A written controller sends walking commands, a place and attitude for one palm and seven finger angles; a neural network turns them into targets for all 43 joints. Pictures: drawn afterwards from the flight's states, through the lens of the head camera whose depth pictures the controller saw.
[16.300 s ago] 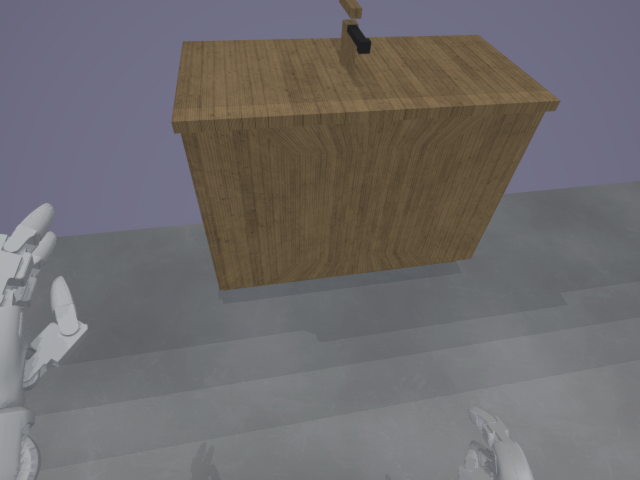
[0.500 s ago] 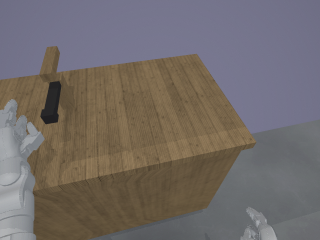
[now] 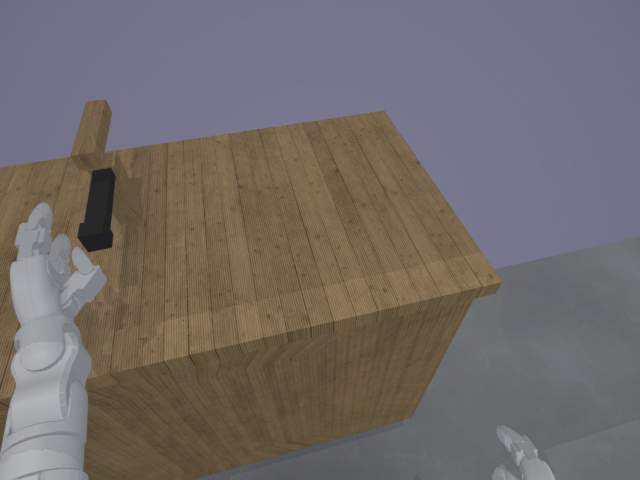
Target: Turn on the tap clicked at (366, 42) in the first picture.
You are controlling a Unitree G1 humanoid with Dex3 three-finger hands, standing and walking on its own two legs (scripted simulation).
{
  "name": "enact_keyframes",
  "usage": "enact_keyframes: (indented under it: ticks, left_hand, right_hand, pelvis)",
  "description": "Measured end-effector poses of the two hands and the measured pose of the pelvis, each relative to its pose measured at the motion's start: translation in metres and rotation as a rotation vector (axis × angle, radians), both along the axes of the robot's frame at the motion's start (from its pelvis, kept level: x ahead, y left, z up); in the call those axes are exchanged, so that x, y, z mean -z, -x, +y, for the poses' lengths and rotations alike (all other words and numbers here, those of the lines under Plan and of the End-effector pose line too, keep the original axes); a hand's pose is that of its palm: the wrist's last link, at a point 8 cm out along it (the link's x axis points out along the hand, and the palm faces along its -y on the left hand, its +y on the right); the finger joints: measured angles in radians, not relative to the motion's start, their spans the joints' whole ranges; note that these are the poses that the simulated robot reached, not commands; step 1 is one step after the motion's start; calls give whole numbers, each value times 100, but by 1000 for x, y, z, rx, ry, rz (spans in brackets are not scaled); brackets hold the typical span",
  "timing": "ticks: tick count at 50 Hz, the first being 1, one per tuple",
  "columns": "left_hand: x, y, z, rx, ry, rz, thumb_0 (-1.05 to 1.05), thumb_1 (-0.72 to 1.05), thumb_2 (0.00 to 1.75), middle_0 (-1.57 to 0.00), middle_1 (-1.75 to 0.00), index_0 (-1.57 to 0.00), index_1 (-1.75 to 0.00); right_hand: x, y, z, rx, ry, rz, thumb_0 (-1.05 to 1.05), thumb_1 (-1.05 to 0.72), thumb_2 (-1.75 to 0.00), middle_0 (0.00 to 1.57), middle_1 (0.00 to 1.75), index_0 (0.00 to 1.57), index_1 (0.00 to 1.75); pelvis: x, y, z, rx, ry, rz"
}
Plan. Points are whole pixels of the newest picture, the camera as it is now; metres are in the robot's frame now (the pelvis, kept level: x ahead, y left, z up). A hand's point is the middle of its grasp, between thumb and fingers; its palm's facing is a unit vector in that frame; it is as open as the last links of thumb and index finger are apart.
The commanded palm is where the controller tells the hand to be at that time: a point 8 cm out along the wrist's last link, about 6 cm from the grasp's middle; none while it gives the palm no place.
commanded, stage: push the lever round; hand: left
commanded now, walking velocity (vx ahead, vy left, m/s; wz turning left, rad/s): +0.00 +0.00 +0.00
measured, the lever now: (96, 235) +0.36 +0.31 +0.12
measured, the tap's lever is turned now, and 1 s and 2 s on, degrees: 2 14 51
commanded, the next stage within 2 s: none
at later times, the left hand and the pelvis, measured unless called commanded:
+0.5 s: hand (131, 267) +0.33 +0.26 +0.11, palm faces +0.60 -0.80 -0.05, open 7.7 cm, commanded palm +0.28 +0.28 +0.10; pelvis +0.00 +0.00 +0.00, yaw +0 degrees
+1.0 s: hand (162, 260) +0.34 +0.22 +0.11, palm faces +0.67 -0.74 -0.05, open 7.8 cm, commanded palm +0.30 +0.24 +0.10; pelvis -0.01 +0.00 +0.00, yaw +0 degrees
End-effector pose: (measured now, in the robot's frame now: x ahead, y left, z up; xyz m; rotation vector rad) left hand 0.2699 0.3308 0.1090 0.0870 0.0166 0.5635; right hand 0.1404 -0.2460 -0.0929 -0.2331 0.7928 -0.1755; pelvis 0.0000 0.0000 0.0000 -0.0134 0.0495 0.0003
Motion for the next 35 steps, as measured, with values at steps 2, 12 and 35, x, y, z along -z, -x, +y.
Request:
enact_keyframes:
  ticks: [2, 12, 35]
  left_hand:
    - [0, -1, -3, 2, 2, -2, 2, 91, 91, -15, -15, -16, -15]
    - [2, -4, -17, -31, 16, -11, 2, 92, 92, -16, -15, -16, -15]
    - [-2, -9, -61, -106, 32, -27, 3, 91, 91, -15, -15, -16, -15]
  right_hand:
    - [0, 0, -1, -2, 0, -3, 1, -90, -90, 21, 30, 20, 30]
    - [-2, -5, 1, -16, -10, -21, 1, -90, -90, 20, 30, 20, 30]
    - [-4, -14, 10, -33, -32, -21, 1, -90, -90, 20, 30, 20, 30]
  pelvis:
    - [0, 1, -1, -1, -1, -1]
    - [0, 5, -3, -4, -2, -3]
    - [-1, 5, -2, 1, -6, -21]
